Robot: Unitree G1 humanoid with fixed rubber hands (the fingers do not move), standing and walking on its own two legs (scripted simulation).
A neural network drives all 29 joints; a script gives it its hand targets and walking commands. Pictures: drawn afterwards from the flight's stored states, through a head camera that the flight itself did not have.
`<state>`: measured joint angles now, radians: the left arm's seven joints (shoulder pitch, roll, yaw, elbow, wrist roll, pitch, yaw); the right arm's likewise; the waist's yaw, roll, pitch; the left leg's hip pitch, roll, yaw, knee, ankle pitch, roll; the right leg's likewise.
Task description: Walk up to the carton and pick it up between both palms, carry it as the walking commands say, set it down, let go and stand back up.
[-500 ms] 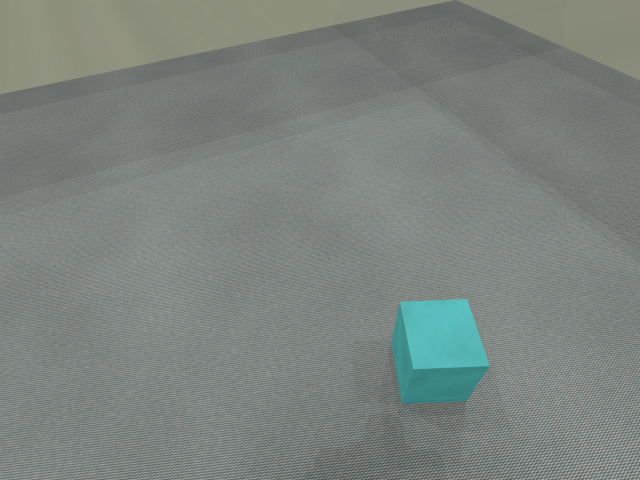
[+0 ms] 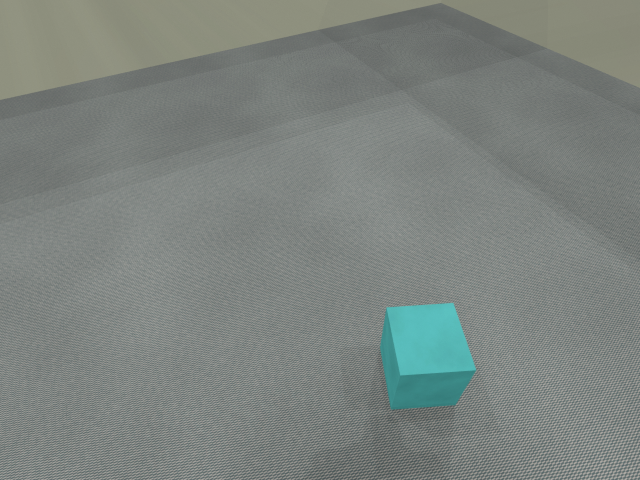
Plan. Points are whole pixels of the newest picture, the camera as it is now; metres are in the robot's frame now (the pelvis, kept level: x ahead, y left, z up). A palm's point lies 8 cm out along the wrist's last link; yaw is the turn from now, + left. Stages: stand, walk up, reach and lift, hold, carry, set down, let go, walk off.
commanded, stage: walk up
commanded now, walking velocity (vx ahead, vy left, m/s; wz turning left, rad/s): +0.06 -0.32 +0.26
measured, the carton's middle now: (421, 357) +0.62 -0.22 -0.64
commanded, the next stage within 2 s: none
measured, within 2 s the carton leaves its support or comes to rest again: neither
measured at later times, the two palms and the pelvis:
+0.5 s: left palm out of the picture +0.01 +0.09 -0.17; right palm out of the picture +0.13 -0.36 -0.16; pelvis +0.04 -0.13 -0.03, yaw +10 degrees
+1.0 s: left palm out of the picture +0.12 -0.05 -0.14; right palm out of the picture +0.22 -0.51 -0.16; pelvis +0.13 -0.28 -0.02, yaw +7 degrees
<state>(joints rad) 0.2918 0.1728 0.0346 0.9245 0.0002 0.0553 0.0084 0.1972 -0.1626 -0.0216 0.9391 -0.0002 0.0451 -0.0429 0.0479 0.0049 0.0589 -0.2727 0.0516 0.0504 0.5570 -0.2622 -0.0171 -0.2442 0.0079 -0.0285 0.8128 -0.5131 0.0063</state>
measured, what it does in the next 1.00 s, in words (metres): steps to the right: right foot, then left foot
